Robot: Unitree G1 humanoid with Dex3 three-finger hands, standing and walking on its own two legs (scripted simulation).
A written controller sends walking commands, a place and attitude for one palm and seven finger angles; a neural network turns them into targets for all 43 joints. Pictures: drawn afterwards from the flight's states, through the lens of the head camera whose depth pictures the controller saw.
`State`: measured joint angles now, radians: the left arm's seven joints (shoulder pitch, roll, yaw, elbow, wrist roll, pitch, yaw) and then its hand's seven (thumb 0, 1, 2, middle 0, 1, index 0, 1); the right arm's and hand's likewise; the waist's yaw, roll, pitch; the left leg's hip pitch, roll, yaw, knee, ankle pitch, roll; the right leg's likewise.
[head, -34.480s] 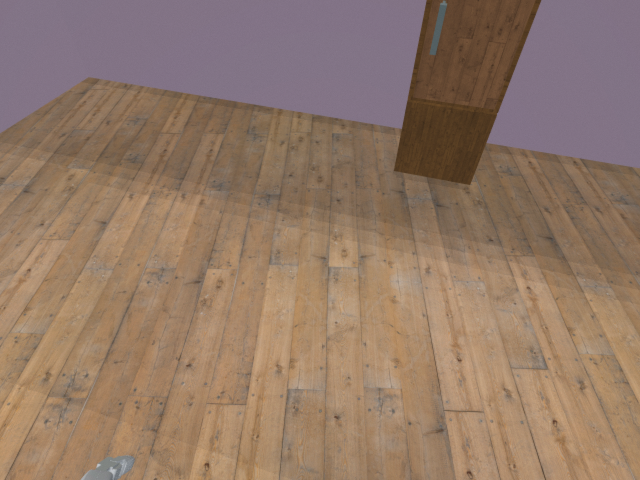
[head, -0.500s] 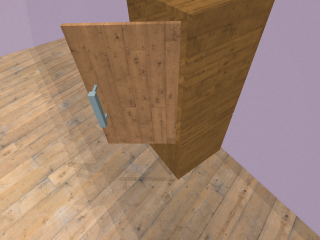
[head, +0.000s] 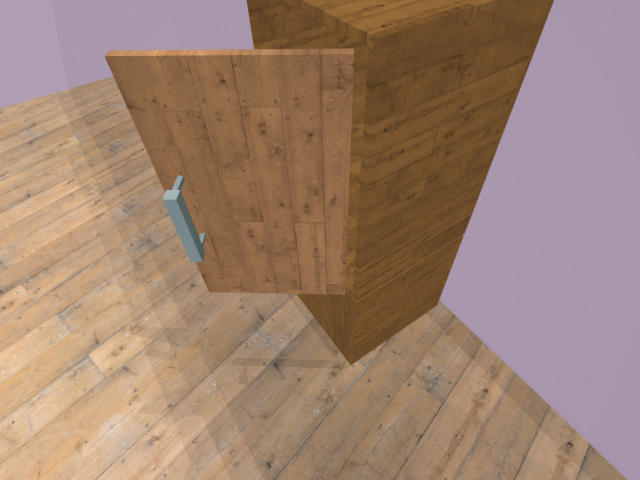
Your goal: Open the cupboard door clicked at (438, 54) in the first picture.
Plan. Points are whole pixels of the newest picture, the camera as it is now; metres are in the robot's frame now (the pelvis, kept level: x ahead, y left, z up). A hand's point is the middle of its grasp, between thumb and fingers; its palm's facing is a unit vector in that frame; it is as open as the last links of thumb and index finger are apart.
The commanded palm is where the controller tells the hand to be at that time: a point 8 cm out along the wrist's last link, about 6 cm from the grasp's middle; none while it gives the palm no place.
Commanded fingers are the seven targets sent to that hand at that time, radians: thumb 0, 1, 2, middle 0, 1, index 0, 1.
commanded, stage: come to a stop and stand still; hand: left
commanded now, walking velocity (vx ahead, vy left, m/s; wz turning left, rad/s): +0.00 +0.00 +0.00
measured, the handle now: (189, 220) +0.56 +0.29 -0.05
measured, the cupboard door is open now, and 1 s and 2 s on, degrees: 53 53 53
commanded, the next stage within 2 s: look again from close up in 0.28 s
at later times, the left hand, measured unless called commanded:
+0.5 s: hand out of the picture +0.01 +0.17 -0.17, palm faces +0.03 -0.98 -0.20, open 7.3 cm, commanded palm none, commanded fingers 0.00 0.90 0.90 -0.20 -0.30 -0.20 -0.30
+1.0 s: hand out of the picture +0.00 +0.17 -0.17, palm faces +0.04 -0.98 -0.20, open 7.3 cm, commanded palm none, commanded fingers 0.00 0.90 0.90 -0.20 -0.30 -0.20 -0.30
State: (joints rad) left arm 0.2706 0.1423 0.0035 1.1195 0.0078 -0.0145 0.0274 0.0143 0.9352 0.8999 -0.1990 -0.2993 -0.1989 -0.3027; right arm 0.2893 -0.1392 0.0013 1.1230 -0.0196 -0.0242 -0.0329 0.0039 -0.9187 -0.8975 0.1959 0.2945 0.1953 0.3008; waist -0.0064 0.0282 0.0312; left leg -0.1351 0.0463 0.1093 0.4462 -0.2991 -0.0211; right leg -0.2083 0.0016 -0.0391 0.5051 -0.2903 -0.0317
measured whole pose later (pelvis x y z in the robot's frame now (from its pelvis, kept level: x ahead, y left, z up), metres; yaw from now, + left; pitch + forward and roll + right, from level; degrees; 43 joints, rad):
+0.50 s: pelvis +0.01 -0.01 +0.00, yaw +0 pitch -1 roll +1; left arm 0.27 0.15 0.00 1.12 0.01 -0.02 0.03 0.01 0.93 0.90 -0.20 -0.30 -0.20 -0.30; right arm 0.27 -0.14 0.00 1.14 -0.02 -0.02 -0.04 0.00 -0.91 -0.90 0.20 0.29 0.19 0.30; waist 0.00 0.01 0.04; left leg -0.11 0.06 0.10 0.42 -0.29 -0.03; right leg -0.17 0.02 -0.05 0.46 -0.28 -0.04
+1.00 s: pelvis +0.00 +0.00 +0.00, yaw +0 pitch -1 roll +1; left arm 0.28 0.15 0.01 1.12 0.01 -0.02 0.03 0.01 0.93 0.90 -0.20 -0.30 -0.20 -0.30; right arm 0.29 -0.12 0.00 1.15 -0.02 -0.03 -0.04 0.00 -0.91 -0.90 0.20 0.29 0.19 0.30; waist 0.00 0.00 0.04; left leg -0.10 0.05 0.10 0.40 -0.28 -0.03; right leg -0.17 0.01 -0.05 0.45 -0.27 -0.04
